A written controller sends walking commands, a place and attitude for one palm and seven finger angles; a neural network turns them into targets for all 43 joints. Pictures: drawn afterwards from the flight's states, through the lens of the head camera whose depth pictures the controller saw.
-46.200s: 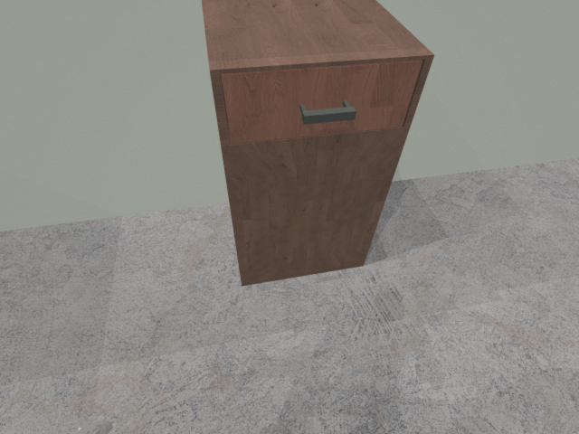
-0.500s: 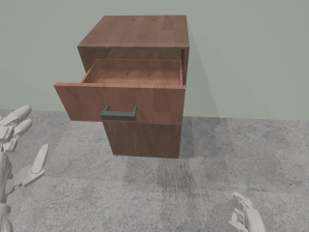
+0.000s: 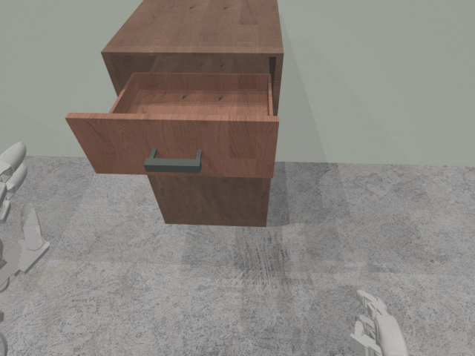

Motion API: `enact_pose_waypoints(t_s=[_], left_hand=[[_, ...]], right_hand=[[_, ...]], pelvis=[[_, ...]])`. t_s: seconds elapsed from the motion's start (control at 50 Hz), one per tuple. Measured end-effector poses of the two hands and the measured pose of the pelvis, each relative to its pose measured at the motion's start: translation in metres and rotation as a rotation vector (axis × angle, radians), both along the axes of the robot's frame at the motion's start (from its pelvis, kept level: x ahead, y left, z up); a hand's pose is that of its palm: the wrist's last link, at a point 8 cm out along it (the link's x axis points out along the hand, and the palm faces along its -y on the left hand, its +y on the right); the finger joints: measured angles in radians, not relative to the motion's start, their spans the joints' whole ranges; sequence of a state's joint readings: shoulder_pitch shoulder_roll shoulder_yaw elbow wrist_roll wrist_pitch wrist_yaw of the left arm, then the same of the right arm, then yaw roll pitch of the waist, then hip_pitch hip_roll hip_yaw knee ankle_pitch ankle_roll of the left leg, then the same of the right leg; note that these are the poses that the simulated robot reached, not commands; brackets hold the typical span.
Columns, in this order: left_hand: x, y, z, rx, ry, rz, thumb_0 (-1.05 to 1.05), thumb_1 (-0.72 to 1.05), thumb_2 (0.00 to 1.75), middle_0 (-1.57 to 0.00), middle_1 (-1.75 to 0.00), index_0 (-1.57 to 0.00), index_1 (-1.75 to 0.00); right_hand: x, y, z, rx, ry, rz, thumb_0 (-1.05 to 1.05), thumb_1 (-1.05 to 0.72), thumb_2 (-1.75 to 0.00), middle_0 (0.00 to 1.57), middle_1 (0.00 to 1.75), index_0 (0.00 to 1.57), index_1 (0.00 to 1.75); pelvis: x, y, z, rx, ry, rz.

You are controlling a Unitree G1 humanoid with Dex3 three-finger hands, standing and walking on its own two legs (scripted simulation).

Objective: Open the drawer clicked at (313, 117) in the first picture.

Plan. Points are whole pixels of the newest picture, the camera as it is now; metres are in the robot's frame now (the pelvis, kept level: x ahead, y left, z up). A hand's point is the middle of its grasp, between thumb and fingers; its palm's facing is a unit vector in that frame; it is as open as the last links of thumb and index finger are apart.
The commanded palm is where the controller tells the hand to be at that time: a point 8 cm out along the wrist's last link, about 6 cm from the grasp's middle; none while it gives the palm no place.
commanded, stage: step back with the hand held close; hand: left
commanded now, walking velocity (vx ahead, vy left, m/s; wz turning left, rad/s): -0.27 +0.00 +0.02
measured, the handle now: (175, 159) +0.52 +0.19 +0.01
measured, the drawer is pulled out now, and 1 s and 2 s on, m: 0.29 0.29 0.29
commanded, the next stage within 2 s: stop stepping back and stand still in 1.04 s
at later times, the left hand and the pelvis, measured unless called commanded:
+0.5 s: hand out of the picture +0.12 +0.26 +0.18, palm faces +0.43 -0.76 -0.49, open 7.4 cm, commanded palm +0.06 +0.30 +0.20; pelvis -0.07 +0.02 -0.02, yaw +0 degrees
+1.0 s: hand out of the picture +0.04 +0.24 +0.19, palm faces +0.37 -0.82 -0.44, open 7.4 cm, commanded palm -0.03 +0.29 +0.20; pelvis -0.17 +0.01 -0.01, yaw -1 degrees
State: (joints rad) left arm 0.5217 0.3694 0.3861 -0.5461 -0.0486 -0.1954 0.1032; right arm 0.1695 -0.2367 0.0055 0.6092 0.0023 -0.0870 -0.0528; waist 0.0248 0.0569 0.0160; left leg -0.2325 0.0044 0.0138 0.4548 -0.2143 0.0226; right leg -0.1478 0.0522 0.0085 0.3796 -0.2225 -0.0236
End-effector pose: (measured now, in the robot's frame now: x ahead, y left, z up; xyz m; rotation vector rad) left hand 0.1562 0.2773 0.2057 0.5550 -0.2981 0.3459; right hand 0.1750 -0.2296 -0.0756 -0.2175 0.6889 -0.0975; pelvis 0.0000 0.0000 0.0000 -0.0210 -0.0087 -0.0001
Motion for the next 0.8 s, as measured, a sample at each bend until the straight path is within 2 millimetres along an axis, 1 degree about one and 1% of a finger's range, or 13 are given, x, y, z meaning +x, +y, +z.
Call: enact_pose_waypoints(t_s=[0.1, 0.16, 0.22, 0.28, 0.36, 0.5, 0.6, 0.68, 0.74, 0.8], left_hand=[[0.004, -0.001, -0.005, 0.040, 0.053, -0.060, 0.01, 0.89, 0.90, -0.21, -0.30, -0.22, -0.31], [0.001, 0.002, -0.005, 0.062, 0.063, -0.080, 0.01, 0.89, 0.90, -0.22, -0.30, -0.22, -0.31], [-0.007, 0.007, -0.005, 0.075, 0.058, -0.083, 0.01, 0.89, 0.90, -0.22, -0.30, -0.22, -0.31], [-0.019, 0.012, -0.004, 0.080, 0.043, -0.075, 0.01, 0.89, 0.90, -0.22, -0.30, -0.22, -0.31], [-0.039, 0.016, -0.004, 0.092, 0.011, -0.055, 0.01, 0.89, 0.90, -0.22, -0.30, -0.22, -0.31], [-0.074, 0.018, -0.005, 0.073, -0.072, -0.004, 0.01, 0.89, 0.90, -0.22, -0.30, -0.22, -0.31], [-0.089, 0.020, -0.005, 0.027, -0.125, -0.012, 0.01, 0.89, 0.90, -0.22, -0.30, -0.22, -0.31], [-0.097, 0.027, -0.005, 0.047, -0.139, -0.036, 0.01, 0.89, 0.90, -0.22, -0.30, -0.22, -0.31], [-0.108, 0.033, 0.000, 0.088, -0.142, -0.041, 0.01, 0.89, 0.90, -0.22, -0.30, -0.22, -0.31], [-0.121, 0.035, 0.002, 0.082, -0.142, -0.027, 0.01, 0.89, 0.90, -0.22, -0.30, -0.22, -0.31]], right_hand=[[-0.016, -0.011, -0.001, -0.024, 0.032, -0.068, 0.02, -0.90, -0.90, 0.20, 0.30, 0.20, 0.30], [-0.026, -0.013, 0.000, -0.034, 0.043, -0.095, 0.02, -0.90, -0.90, 0.20, 0.30, 0.20, 0.30], [-0.036, -0.012, 0.001, -0.041, 0.046, -0.105, 0.02, -0.90, -0.90, 0.20, 0.30, 0.20, 0.30], [-0.045, -0.007, 0.001, -0.045, 0.042, -0.099, 0.02, -0.90, -0.90, 0.20, 0.30, 0.20, 0.30], [-0.057, 0.003, -0.001, -0.044, 0.024, -0.070, 0.02, -0.90, -0.90, 0.20, 0.30, 0.20, 0.30], [-0.080, 0.014, -0.008, -0.030, -0.001, -0.021, 0.02, -0.90, -0.90, 0.20, 0.30, 0.20, 0.30], [-0.104, 0.017, -0.010, -0.051, 0.034, -0.024, 0.02, -0.90, -0.90, 0.21, 0.30, 0.21, 0.30], [-0.125, 0.018, -0.010, -0.078, 0.050, -0.047, 0.02, -0.90, -0.90, 0.21, 0.30, 0.21, 0.30], [-0.138, 0.021, -0.008, -0.080, 0.047, -0.051, 0.02, -0.90, -0.90, 0.21, 0.30, 0.21, 0.30], [-0.148, 0.025, -0.006, -0.069, 0.042, -0.031, 0.02, -0.90, -0.90, 0.20, 0.30, 0.20, 0.30]], pelvis=[[-0.007, 0.006, -0.002, 0.006, 0.024, -0.013], [-0.013, 0.009, -0.003, 0.005, 0.029, -0.016], [-0.021, 0.012, -0.005, 0.002, 0.032, -0.015], [-0.030, 0.015, -0.006, 0.001, 0.031, -0.014], [-0.045, 0.016, -0.010, 0.004, 0.025, -0.012], [-0.071, 0.015, -0.016, -0.007, 0.009, 0.001], [-0.087, 0.020, -0.016, -0.016, 0.007, 0.016], [-0.101, 0.026, -0.018, -0.036, 0.002, 0.021], [-0.110, 0.025, -0.017, -0.050, 0.006, 0.030], [-0.120, 0.022, -0.014, -0.049, 0.025, 0.018]])
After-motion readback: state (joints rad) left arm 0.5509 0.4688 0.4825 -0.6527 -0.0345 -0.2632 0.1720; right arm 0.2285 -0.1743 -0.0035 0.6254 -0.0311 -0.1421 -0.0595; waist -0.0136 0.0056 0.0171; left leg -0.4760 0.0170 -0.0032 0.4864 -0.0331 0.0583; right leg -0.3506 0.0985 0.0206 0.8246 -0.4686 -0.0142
